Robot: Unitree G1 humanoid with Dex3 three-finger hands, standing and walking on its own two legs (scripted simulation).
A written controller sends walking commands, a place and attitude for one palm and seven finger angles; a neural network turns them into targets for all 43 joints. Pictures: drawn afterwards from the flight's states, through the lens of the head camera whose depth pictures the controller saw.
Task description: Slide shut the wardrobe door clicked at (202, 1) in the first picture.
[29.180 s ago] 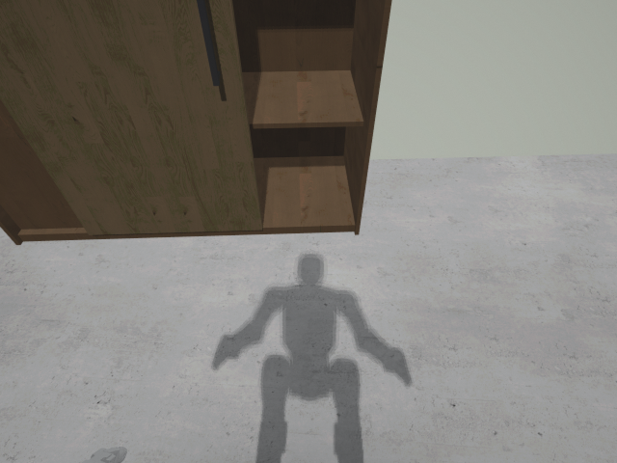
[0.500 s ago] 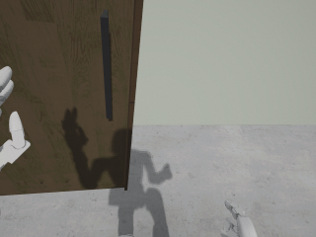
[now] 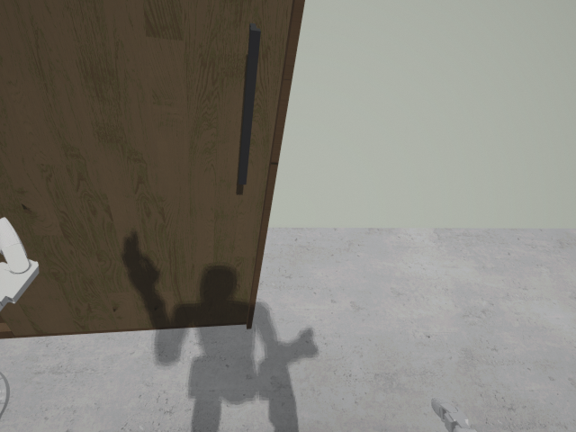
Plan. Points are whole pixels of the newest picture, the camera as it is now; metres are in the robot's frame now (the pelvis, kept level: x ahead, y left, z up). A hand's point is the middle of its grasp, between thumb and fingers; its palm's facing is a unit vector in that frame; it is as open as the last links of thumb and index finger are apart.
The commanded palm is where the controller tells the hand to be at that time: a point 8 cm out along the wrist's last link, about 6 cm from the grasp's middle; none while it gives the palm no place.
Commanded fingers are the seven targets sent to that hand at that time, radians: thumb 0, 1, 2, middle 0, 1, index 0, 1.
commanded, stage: stop stepping back and stand still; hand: left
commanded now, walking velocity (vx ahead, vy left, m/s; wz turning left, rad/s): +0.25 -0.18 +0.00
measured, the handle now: (247, 112) +0.67 +0.12 +0.15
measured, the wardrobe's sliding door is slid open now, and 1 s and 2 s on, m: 0.00 0.00 0.00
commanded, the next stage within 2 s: let the arm hang, fingers relaxed in 0.50 s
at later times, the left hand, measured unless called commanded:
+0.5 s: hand out of the picture +0.14 +0.31 +0.20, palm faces +0.55 -0.76 -0.35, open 7.5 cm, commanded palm +0.06 +0.34 +0.20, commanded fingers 0.00 0.90 0.90 -0.20 -0.30 -0.20 -0.30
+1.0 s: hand out of the picture -0.05 +0.21 -0.16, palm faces +0.17 -0.97 -0.19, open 7.0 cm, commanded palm none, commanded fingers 0.00 0.90 0.90 -0.20 -0.30 -0.20 -0.30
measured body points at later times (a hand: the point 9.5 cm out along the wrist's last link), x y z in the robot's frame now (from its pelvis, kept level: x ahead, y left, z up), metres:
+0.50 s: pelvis -0.05 +0.03 +0.01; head -0.07 +0.06 +0.46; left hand +0.10 +0.35 +0.22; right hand +0.13 -0.19 -0.05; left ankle -0.03 +0.17 -0.71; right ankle -0.02 -0.07 -0.66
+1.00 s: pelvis -0.03 +0.03 +0.02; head +0.00 +0.04 +0.46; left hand -0.06 +0.26 -0.14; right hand +0.00 -0.22 -0.13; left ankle -0.02 +0.16 -0.71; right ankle +0.02 -0.08 -0.71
